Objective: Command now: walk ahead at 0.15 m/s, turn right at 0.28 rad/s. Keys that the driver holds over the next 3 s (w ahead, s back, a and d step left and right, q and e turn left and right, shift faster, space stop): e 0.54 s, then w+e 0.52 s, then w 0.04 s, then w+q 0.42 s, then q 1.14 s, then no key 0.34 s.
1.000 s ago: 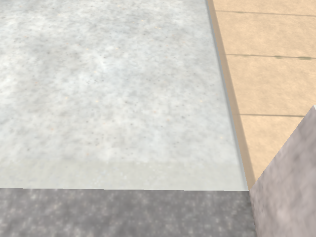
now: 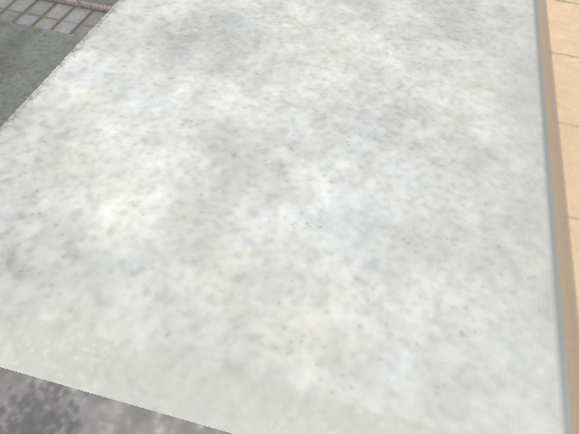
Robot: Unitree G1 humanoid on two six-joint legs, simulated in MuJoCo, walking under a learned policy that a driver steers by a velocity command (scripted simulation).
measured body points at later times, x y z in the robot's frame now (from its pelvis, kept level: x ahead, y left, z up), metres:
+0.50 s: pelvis +0.09 -0.02 +0.02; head +0.13 -0.04 +0.46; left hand +0.31 +0.22 -0.07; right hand +0.22 -0.32 -0.07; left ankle +0.16 +0.14 -0.67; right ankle +0.14 -0.11 -0.72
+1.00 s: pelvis +0.17 -0.05 +0.02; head +0.18 -0.05 +0.47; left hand +0.45 +0.06 -0.07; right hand +0.05 -0.30 -0.09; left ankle +0.17 +0.12 -0.72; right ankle +0.16 -0.23 -0.63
